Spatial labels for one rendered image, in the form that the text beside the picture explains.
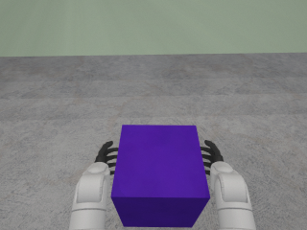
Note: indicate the robot left hand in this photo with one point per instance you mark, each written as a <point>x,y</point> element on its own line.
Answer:
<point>102,155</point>

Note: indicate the robot right hand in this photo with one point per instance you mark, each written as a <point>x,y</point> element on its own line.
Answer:
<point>215,155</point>

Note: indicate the carton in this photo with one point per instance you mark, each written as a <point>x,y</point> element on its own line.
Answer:
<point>159,178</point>

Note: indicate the robot left forearm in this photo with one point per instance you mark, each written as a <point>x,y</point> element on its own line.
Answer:
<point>90,199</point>

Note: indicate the robot right forearm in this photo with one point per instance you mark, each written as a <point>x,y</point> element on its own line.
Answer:
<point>232,198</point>

